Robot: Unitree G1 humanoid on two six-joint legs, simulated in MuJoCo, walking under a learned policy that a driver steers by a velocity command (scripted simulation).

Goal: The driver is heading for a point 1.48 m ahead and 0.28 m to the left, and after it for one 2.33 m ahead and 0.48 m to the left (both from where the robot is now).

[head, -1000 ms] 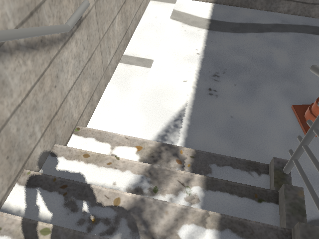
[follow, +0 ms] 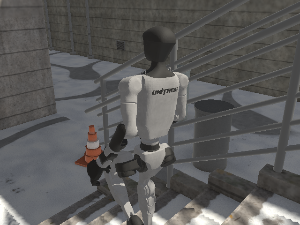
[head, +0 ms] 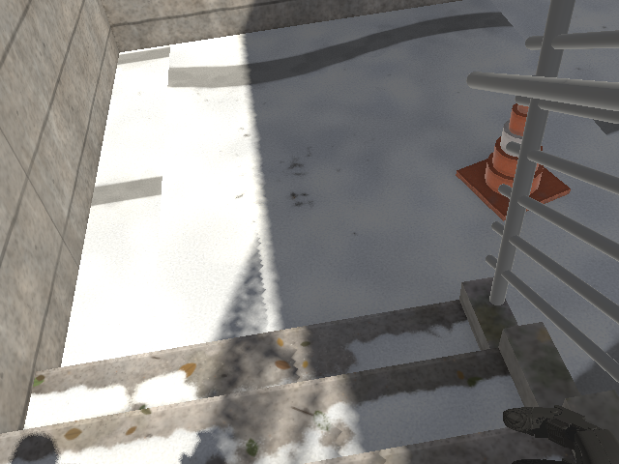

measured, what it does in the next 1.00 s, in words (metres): walks ahead: left foot 0.17 m higher, then right foot 0.17 m lower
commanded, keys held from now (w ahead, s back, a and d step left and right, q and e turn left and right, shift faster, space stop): w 0.84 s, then no key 0.16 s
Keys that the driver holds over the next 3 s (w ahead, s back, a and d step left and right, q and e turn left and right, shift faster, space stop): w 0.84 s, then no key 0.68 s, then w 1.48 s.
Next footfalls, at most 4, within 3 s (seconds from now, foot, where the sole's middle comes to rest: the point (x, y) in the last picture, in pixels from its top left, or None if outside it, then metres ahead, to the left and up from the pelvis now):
0.16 left None -0.10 0.15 -0.58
0.72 right None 0.19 0.00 -0.76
1.20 left None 0.47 0.21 -0.93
1.90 right None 0.44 0.00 -0.93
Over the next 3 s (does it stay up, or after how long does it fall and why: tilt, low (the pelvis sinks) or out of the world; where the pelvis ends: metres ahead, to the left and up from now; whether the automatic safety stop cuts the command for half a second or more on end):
stays up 0.96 0.25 -0.47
